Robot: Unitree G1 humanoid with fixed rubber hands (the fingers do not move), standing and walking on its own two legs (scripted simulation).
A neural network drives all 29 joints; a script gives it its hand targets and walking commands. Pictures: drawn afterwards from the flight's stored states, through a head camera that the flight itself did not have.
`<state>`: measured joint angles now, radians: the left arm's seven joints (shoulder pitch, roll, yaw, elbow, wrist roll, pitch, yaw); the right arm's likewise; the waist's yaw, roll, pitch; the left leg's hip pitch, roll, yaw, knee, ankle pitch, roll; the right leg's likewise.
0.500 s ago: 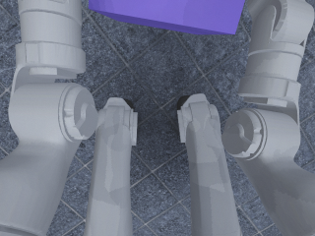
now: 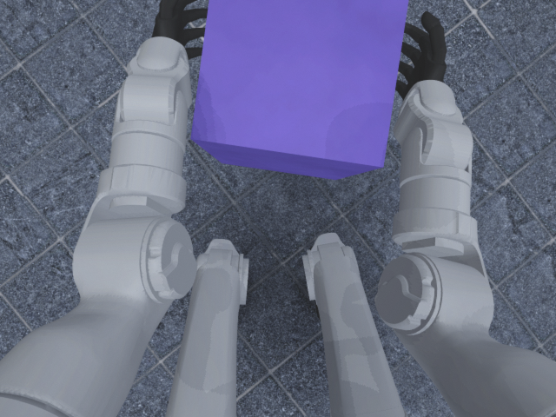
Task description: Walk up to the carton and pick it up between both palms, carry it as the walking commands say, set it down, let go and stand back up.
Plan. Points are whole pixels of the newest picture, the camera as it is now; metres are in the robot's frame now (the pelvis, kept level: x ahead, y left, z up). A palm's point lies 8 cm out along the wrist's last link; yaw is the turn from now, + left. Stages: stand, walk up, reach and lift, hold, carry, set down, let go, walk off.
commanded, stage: reach and lift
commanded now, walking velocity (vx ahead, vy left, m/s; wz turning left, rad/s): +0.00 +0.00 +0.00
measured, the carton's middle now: (292, 95) +0.51 -0.03 -0.16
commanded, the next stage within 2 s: none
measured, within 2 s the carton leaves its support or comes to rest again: neither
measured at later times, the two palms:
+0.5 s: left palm (142, 23) +0.52 +0.11 +0.02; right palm (465, 75) +0.47 -0.18 +0.01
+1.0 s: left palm (100, 16) +0.49 +0.12 +0.09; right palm (528, 64) +0.45 -0.18 +0.09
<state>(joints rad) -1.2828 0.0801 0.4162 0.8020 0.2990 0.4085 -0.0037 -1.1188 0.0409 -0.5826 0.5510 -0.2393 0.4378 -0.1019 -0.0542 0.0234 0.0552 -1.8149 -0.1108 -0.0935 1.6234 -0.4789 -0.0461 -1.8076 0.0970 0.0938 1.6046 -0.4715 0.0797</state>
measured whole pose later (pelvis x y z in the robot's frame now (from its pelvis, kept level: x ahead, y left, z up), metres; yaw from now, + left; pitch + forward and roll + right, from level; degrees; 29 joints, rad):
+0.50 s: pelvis +0.04 +0.00 +0.07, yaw +0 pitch +39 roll -1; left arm -0.98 -0.03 0.41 0.69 0.30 0.34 -0.02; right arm -0.82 0.14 -0.56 0.47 -0.26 0.34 -0.08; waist -0.05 0.03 -0.15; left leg -1.59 -0.11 -0.11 1.36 -0.45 -0.03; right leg -1.58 0.09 0.11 1.34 -0.44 0.07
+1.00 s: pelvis +0.06 -0.01 +0.13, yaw +1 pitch +33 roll -1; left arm -0.75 -0.09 0.39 0.64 0.33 0.33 -0.02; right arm -0.63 0.18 -0.52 0.46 -0.29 0.35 -0.06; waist -0.05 0.02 -0.18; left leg -1.27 -0.10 -0.14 1.09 -0.40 -0.03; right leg -1.26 0.08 0.12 1.08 -0.39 0.04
